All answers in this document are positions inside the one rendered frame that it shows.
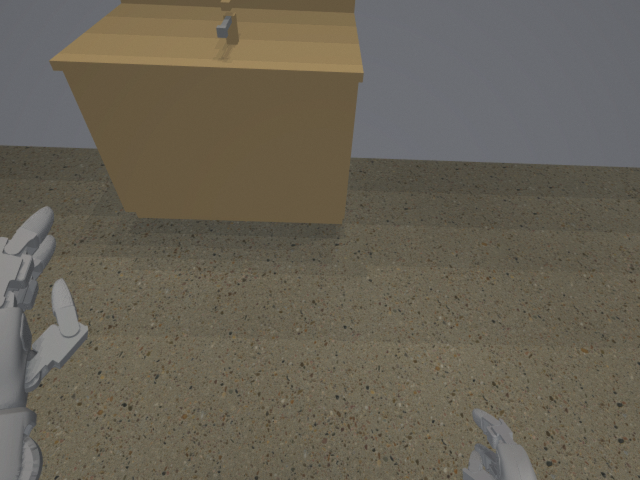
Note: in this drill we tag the robot right hand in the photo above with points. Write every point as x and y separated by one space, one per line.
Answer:
510 462

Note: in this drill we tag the counter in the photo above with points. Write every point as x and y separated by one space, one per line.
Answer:
257 126

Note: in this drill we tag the robot left hand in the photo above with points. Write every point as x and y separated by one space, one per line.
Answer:
22 260

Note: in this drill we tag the robot left forearm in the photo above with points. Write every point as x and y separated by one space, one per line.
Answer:
20 456

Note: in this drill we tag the tap lever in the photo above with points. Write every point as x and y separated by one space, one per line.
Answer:
222 30

